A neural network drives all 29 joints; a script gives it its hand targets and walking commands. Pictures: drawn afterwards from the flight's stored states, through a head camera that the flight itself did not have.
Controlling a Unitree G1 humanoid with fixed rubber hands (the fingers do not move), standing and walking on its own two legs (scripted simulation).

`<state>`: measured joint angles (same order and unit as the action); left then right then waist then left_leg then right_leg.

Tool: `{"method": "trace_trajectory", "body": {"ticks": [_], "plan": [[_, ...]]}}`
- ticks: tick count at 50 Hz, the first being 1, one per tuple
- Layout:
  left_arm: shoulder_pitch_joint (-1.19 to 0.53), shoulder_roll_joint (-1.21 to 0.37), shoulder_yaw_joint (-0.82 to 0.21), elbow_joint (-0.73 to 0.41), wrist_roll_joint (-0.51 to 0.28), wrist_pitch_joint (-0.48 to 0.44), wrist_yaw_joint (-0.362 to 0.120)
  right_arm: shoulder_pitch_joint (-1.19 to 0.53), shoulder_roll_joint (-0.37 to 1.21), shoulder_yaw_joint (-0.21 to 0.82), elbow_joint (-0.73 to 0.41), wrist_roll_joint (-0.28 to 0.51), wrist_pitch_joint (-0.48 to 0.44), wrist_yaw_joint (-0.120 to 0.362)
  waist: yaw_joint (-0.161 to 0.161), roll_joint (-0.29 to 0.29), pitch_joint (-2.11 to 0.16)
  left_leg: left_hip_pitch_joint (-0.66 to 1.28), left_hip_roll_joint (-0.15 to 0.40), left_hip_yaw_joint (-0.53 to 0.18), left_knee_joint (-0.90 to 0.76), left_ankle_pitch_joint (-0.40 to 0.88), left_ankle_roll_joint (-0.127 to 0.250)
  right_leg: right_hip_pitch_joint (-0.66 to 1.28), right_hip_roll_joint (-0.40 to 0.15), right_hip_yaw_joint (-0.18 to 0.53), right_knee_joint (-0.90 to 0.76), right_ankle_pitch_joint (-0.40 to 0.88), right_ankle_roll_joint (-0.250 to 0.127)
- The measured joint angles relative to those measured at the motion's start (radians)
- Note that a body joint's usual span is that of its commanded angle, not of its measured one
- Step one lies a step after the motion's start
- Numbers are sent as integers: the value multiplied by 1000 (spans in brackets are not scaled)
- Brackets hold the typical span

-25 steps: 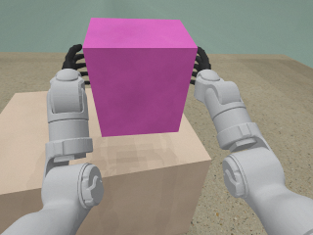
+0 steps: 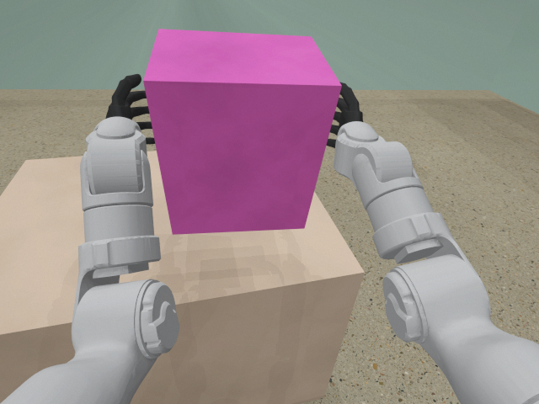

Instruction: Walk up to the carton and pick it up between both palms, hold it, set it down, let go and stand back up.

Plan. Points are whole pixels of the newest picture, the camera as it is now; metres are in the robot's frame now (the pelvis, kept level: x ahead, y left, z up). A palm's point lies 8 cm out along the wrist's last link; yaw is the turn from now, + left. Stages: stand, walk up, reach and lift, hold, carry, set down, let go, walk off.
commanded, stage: hold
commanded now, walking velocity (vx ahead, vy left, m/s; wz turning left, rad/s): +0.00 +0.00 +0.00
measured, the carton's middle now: (239, 139) +0.43 +0.01 +0.25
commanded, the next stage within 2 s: none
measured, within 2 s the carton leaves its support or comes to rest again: neither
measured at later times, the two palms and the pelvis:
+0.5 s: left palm (122, 132) +0.37 +0.16 +0.29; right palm (347, 133) +0.36 -0.14 +0.28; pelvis +0.00 +0.00 +0.00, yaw +0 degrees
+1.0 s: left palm (119, 130) +0.37 +0.16 +0.29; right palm (346, 128) +0.36 -0.14 +0.29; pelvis +0.00 +0.00 +0.00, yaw +0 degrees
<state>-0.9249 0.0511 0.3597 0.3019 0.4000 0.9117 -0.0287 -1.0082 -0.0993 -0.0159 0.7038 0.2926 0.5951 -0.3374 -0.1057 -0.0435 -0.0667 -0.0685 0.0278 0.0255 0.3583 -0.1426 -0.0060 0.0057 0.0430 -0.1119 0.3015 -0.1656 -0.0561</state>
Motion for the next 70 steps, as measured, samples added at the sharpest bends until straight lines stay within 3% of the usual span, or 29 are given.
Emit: {"method": "trace_trajectory", "body": {"ticks": [55,70], "plan": [[-5,9,-4,13,-4,1,-6,-14,-1,-9,23,-2,-2,9,-6,-7,-4,4,-3,-5,-1,1,1,8,-2,-2,-6,2,2],[-11,6,-3,34,-13,-11,13,-19,-7,-1,33,3,-3,5,0,1,-12,-13,-2,0,1,5,3,-11,-1,3,-3,8,3]]}}
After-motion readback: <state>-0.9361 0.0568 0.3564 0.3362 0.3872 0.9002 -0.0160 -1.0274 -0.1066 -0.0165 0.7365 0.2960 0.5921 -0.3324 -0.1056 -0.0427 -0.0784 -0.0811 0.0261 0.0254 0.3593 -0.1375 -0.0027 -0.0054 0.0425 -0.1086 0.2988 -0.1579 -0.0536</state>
